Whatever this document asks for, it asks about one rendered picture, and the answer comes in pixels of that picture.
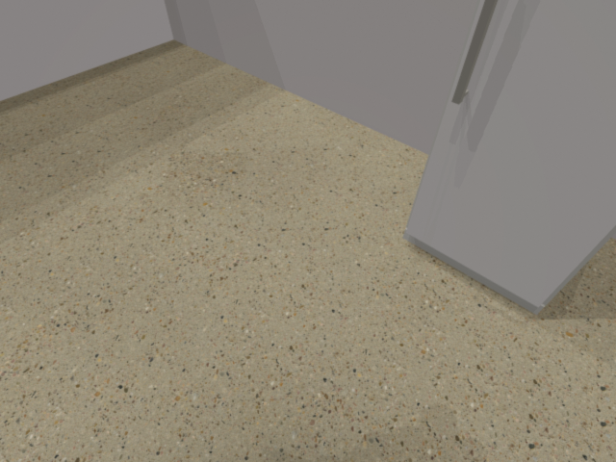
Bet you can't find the fridge door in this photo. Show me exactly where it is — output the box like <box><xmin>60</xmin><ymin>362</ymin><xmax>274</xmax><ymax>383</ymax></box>
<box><xmin>406</xmin><ymin>0</ymin><xmax>616</xmax><ymax>307</ymax></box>

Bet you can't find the handle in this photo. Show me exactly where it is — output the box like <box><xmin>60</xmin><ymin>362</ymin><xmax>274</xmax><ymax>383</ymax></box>
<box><xmin>451</xmin><ymin>0</ymin><xmax>498</xmax><ymax>105</ymax></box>

